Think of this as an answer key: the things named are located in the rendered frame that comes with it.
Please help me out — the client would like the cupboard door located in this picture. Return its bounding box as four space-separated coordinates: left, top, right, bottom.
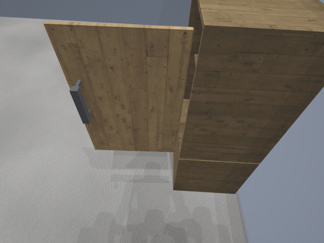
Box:
44 21 194 152

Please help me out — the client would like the handle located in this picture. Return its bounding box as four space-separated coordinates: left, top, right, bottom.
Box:
70 80 92 124

